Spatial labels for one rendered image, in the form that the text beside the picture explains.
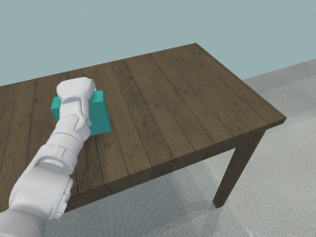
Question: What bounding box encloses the left robot upper arm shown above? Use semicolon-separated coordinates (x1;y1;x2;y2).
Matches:
0;165;74;237

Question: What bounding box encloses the sponge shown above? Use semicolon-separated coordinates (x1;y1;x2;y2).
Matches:
50;90;112;136

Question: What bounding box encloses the table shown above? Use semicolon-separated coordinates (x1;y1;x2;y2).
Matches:
0;42;286;213

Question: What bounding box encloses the robot left forearm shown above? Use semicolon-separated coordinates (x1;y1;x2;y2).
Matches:
9;94;91;208

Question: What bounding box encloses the left robot hand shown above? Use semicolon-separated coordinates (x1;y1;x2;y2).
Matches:
56;77;97;126

